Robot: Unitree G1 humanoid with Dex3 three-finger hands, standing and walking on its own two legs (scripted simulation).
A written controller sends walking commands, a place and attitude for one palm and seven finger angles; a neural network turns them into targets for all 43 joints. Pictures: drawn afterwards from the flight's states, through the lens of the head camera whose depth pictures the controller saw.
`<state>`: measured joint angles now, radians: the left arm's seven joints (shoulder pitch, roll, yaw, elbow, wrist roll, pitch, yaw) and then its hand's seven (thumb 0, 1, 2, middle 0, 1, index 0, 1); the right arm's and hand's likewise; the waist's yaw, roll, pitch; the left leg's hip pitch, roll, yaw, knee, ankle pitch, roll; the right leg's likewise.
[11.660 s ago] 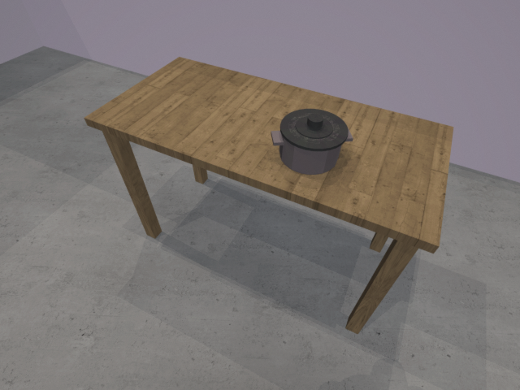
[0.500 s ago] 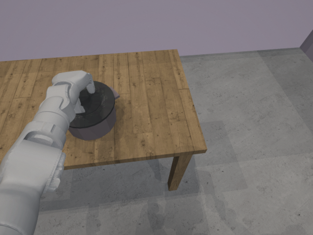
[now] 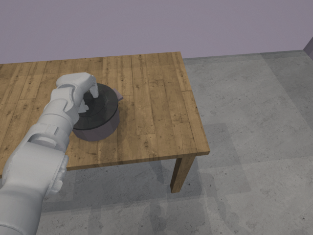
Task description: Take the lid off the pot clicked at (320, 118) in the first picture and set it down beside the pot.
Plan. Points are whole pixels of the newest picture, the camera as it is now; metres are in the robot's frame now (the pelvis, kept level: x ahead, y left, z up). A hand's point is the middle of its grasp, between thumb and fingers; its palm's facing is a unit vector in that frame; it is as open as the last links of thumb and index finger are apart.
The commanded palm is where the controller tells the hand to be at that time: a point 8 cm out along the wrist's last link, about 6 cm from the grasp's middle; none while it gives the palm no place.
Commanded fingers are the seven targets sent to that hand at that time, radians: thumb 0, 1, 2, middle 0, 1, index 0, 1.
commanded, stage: close the fingers and squeeze the knob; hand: left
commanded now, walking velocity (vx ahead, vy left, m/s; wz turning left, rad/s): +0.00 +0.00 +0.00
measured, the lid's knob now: (86, 99) +0.51 +0.17 +0.02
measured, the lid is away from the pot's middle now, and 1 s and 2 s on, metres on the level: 0.00 0.00 0.01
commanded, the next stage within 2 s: lift the lid straight up in 0.78 s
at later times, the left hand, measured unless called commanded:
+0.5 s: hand (82, 101) +0.48 +0.17 +0.05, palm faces -0.42 -0.04 -0.91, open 7.2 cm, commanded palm +0.49 +0.16 +0.10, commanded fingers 0.00 0.61 0.75 -0.92 -1.14 -0.75 -1.08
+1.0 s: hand (82, 102) +0.48 +0.17 +0.05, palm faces -0.42 -0.05 -0.91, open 7.2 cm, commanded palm +0.49 +0.17 +0.11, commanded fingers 0.00 0.78 0.83 -1.03 -1.17 -0.81 -1.12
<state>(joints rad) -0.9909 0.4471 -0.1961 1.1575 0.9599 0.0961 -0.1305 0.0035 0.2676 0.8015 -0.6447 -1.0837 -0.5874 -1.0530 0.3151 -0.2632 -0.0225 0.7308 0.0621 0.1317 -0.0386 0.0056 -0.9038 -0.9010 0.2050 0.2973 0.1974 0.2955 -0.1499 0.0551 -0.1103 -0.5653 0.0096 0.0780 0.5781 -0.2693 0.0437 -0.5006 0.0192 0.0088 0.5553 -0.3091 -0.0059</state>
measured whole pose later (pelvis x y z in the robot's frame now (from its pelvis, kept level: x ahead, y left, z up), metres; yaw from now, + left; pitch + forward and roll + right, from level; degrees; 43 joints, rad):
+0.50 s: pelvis +0.00 +0.00 +0.00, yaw +0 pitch +15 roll -1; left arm -1.03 0.46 -0.21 1.19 0.96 0.09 -0.15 0.03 0.34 0.64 -0.82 -1.10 -0.63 -1.02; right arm 0.34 -0.27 -0.02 0.74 0.06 0.12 -0.05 0.01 -0.90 -0.90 0.20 0.30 0.20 0.30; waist -0.16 0.05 -0.10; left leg -0.58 0.01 0.07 0.59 -0.27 0.04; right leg -0.52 0.02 0.00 0.57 -0.31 -0.01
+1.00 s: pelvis +0.00 +0.00 +0.00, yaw +0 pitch +14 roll -1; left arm -0.99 0.45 -0.20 1.16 0.95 0.09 -0.15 0.03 0.36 0.65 -0.89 -1.12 -0.60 -1.03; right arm 0.32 -0.27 -0.02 0.74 0.06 0.12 -0.05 0.01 -0.90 -0.90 0.20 0.30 0.20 0.30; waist -0.15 0.06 -0.11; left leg -0.56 0.01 0.07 0.58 -0.27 0.04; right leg -0.50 0.02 0.01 0.55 -0.31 -0.01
